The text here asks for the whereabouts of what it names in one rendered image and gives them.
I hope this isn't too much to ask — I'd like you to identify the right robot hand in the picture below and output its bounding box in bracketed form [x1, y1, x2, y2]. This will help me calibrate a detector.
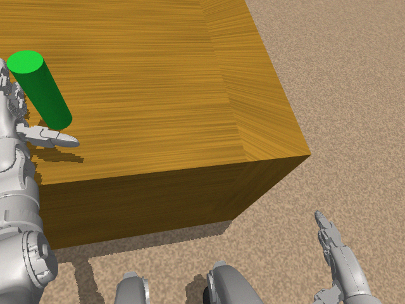
[312, 210, 372, 304]

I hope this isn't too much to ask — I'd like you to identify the left robot arm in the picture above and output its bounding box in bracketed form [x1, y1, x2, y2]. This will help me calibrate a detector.
[0, 138, 58, 304]

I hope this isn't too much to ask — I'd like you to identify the can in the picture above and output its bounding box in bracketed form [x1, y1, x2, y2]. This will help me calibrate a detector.
[6, 50, 72, 130]

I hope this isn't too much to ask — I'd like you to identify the left robot hand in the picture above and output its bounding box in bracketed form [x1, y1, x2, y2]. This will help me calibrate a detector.
[0, 58, 80, 148]

